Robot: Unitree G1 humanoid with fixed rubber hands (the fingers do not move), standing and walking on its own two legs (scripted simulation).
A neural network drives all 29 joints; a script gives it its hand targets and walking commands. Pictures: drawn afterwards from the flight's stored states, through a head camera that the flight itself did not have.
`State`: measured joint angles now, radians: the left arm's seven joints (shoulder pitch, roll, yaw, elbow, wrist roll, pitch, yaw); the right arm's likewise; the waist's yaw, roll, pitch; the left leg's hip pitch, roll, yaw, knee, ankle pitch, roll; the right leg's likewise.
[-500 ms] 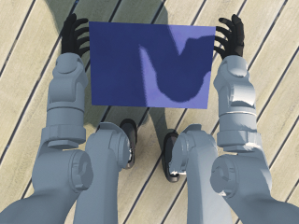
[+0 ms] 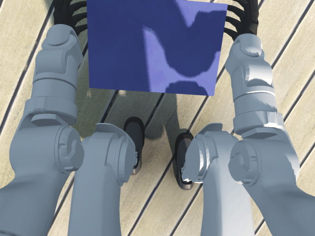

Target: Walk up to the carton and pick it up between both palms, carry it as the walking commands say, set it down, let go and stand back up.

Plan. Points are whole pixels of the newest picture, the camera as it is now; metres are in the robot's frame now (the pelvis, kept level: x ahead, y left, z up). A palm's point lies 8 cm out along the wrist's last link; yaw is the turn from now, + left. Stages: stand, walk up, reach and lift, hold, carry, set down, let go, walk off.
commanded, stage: set down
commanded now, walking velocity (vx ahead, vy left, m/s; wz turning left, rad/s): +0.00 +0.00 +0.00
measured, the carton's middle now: (154, 50) +0.50 +0.03 -0.25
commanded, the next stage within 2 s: none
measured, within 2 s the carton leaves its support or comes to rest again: rests again in 0.82 s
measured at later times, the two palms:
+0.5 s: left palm (82, 19) +0.55 +0.19 -0.20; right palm (247, 28) +0.54 -0.18 -0.19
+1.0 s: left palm (82, 20) +0.55 +0.19 -0.20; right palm (246, 28) +0.54 -0.18 -0.20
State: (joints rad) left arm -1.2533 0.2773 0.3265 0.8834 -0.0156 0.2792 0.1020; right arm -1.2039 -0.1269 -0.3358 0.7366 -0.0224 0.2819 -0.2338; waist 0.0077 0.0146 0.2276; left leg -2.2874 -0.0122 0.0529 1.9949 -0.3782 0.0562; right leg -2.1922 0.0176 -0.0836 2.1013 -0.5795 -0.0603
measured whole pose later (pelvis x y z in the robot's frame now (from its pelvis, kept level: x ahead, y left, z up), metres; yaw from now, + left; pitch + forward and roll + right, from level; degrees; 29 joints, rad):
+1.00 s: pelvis +0.02 +0.00 -0.03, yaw -1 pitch +41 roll +0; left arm -1.35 0.36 0.28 1.10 -0.09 0.14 0.04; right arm -1.30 -0.23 -0.29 0.89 0.01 0.21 -0.05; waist 0.00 0.01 0.24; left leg -2.39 0.01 0.05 2.12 -0.44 0.06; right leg -2.30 0.06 -0.08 2.22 -0.63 -0.06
